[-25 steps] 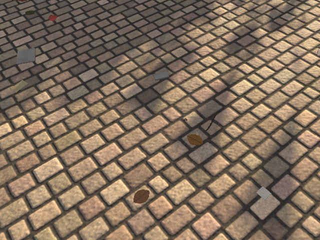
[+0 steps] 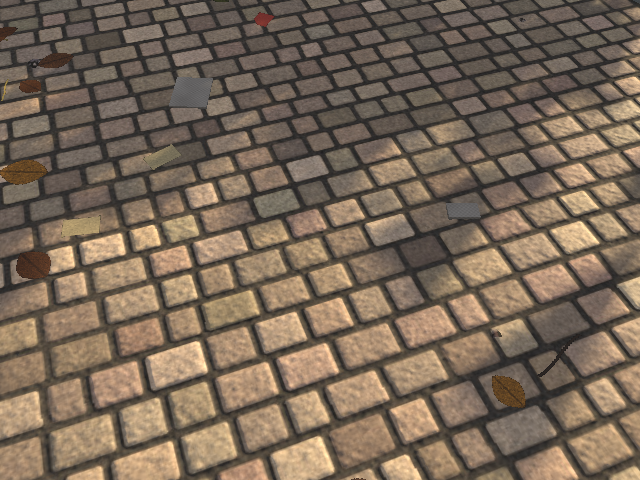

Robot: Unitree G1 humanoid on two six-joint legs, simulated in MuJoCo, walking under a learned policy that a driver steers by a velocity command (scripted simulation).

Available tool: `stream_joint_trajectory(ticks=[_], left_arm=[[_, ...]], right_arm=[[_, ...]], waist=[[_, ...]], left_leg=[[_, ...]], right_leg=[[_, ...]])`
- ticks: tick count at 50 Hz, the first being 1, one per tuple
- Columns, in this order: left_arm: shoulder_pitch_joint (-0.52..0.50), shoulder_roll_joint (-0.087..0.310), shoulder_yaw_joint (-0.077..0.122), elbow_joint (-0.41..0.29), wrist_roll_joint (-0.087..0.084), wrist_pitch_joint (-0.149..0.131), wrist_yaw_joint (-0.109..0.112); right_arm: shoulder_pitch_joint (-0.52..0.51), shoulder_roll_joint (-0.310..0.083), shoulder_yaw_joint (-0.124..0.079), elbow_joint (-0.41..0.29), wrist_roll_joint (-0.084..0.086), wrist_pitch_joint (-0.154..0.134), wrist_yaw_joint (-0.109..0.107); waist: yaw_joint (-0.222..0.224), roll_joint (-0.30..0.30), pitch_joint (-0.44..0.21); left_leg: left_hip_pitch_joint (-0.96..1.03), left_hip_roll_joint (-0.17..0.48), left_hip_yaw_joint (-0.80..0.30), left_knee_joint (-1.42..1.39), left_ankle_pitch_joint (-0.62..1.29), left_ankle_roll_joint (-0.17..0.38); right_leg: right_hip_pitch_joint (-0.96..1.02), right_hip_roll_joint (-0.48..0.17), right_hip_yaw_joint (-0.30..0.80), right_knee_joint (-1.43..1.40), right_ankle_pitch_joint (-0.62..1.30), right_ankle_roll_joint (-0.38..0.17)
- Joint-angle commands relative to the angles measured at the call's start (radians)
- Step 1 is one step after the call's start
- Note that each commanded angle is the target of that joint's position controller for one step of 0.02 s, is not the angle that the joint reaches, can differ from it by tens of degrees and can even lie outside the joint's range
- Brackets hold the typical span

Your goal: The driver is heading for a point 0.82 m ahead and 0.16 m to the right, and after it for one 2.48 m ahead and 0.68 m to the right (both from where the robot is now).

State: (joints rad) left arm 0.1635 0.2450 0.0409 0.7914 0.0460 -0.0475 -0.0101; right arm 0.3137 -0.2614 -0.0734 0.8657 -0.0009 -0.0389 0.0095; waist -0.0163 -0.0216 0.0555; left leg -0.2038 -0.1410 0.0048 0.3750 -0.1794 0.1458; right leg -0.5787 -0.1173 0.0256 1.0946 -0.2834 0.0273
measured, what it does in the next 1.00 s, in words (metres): walks ahead, turning right: right foot, then left foot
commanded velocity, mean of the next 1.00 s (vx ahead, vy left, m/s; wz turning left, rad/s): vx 0.50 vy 0.00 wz -0.28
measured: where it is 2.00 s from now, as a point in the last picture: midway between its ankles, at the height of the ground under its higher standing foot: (432, 270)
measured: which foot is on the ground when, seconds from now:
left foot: down 0.00-0.34, up 0.36-0.86, down 0.88-1.00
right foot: up 0.00-0.32, down 0.34-0.88, up 0.90-1.00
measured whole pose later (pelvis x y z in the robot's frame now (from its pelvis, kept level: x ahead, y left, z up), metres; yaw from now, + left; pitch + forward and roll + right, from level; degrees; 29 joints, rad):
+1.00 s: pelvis +0.57 -0.05 +0.00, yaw -22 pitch +1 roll +0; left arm 0.36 0.31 0.08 0.84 0.02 -0.03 -0.02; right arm 0.14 -0.26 -0.02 0.73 -0.04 -0.07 -0.01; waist 0.05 -0.03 0.03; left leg -0.33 -0.02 0.04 0.49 -0.18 0.03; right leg -0.35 0.07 0.07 1.09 -0.39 -0.07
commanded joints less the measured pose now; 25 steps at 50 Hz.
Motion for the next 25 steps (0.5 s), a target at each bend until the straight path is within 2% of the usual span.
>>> stream_joint_trajectory(ticks=[1, 6, 9, 11, 13, 14, 15, 16, 17, 18, 19, 20, 21, 22, 23, 24, 25], left_arm=[[0.024, 0.065, 0.014, -0.048, 0.003, 0.019, -0.005], [-0.122, 0.058, 0.004, -0.083, -0.007, 0.013, -0.017], [-0.207, 0.059, -0.002, -0.107, -0.016, 0.006, -0.023], [-0.244, 0.063, -0.004, -0.123, -0.021, 0.001, -0.029], [-0.223, 0.073, -0.001, -0.123, -0.023, -0.003, -0.033], [-0.178, 0.078, 0.002, -0.110, -0.025, -0.005, -0.031], [-0.106, 0.091, 0.010, -0.086, -0.027, -0.006, -0.025], [0.012, 0.110, 0.021, -0.048, -0.027, -0.009, -0.016], [0.169, 0.126, 0.032, 0.000, -0.018, -0.016, -0.007], [0.318, 0.210, 0.057, 0.025, 0.004, -0.018, 0.005], [0.315, 0.270, 0.075, 0.035, -0.002, -0.011, -0.002], [0.241, 0.213, 0.065, 0.035, -0.046, -0.005, -0.015], [0.164, 0.177, 0.058, 0.017, -0.048, -0.001, -0.017], [0.132, 0.142, 0.051, 0.013, -0.040, -0.002, -0.017], [0.128, 0.128, 0.045, 0.020, -0.040, -0.005, -0.013], [0.128, 0.114, 0.040, 0.029, -0.043, -0.009, -0.009], [0.140, 0.122, 0.041, 0.035, -0.047, -0.016, -0.007]], right_arm=[[0.035, -0.139, -0.029, -0.053, 0.003, -0.026, -0.002], [0.140, -0.113, -0.015, -0.018, 0.002, -0.035, -0.005], [0.179, -0.112, -0.007, -0.001, -0.010, -0.042, -0.011], [0.194, -0.114, -0.002, 0.013, -0.020, -0.043, -0.017], [0.176, -0.125, -0.001, 0.022, -0.028, -0.044, -0.026], [0.150, -0.132, 0.000, 0.021, -0.031, -0.045, -0.030], [0.137, -0.143, -0.001, 0.024, -0.034, -0.046, -0.033], [0.128, -0.153, -0.002, 0.028, -0.039, -0.043, -0.033], [0.113, -0.155, 0.000, 0.026, -0.035, -0.042, -0.033], [0.125, -0.115, 0.016, -0.011, -0.016, -0.049, -0.031], [0.197, -0.067, 0.021, -0.023, -0.008, -0.052, -0.019], [0.116, -0.121, 0.013, -0.034, -0.037, -0.055, -0.019], [0.039, -0.126, 0.015, -0.059, -0.030, -0.065, -0.012], [-0.005, -0.118, 0.019, -0.071, -0.031, -0.070, -0.008], [-0.015, -0.110, 0.020, -0.080, -0.038, -0.061, -0.006], [0.000, -0.097, 0.025, -0.082, -0.046, -0.045, -0.003], [0.007, -0.084, 0.028, -0.086, -0.049, -0.030, 0.000]], waist=[[0.020, 0.044, -0.034], [-0.046, 0.078, -0.016], [-0.079, 0.080, 0.006], [-0.084, 0.085, 0.027], [-0.057, 0.089, 0.036], [-0.028, 0.092, 0.020], [0.003, 0.100, -0.018], [0.054, 0.093, -0.080], [0.128, 0.070, -0.156], [0.165, -0.038, -0.268], [0.094, -0.232, -0.319], [0.078, -0.091, -0.235], [0.060, -0.034, -0.116], [0.045, 0.024, -0.065], [0.020, 0.031, -0.037], [-0.005, 0.016, -0.045], [-0.013, -0.001, -0.055]], left_leg=[[0.040, 0.256, -0.261, -0.181, 0.288, 0.127], [0.167, 0.254, -0.221, -0.184, 0.373, 0.058], [0.248, 0.276, -0.190, -0.183, 0.433, 0.041], [0.298, 0.302, -0.173, -0.182, 0.462, 0.042], [0.326, 0.328, -0.142, -0.160, 0.566, 0.032], [0.323, 0.328, -0.112, -0.116, 0.709, 0.019], [0.329, 0.326, -0.089, -0.036, 0.869, 0.006], [0.334, 0.313, -0.062, 0.113, 0.978, -0.006], [0.249, 0.287, -0.023, 0.317, 0.916, -0.023], [-0.005, 0.226, 0.025, 0.634, 0.595, -0.054], [-0.343, 0.022, 0.037, 0.956, -0.289, -0.096], [-0.438, 0.085, -0.090, 0.996, -0.260, -0.078], [-0.460, 0.136, -0.088, 0.955, -0.166, -0.080], [-0.436, 0.169, -0.079, 0.894, -0.123, -0.085], [-0.407, 0.188, -0.075, 0.846, -0.116, -0.098], [-0.363, 0.202, -0.073, 0.801, -0.115, -0.116], [-0.342, 0.204, -0.063, 0.768, -0.119, -0.132]], right_leg=[[-0.067, 0.002, -0.026, -0.098, 0.108, 0.023], [-0.112, 0.017, -0.044, -0.328, 0.298, 0.002], [-0.119, 0.035, -0.073, -0.416, 0.320, -0.033], [-0.113, 0.051, -0.083, -0.465, 0.286, -0.062], [-0.054, 0.077, -0.089, -0.510, 0.219, -0.101], [0.025, 0.107, -0.100, -0.531, 0.177, -0.123], [0.121, 0.147, -0.115, -0.538, 0.134, -0.143], [0.242, 0.188, -0.127, -0.565, 0.105, -0.166], [0.442, 0.178, -0.101, -0.618, 0.145, -0.199], [0.716, -0.034, 0.193, -0.624, 0.064, -0.283], [0.885, -0.250, 0.690, -0.738, 0.116, -0.430], [0.815, -0.207, 0.703, -0.797, 0.049, -0.406], [0.677, -0.182, 0.546, -0.816, 0.074, -0.381], [0.578, -0.136, 0.461, -0.839, 0.169, -0.353], [0.509, -0.097, 0.401, -0.851, 0.259, -0.330], [0.462, -0.061, 0.349, -0.865, 0.312, -0.312], [0.439, -0.045, 0.321, -0.873, 0.352, -0.311]])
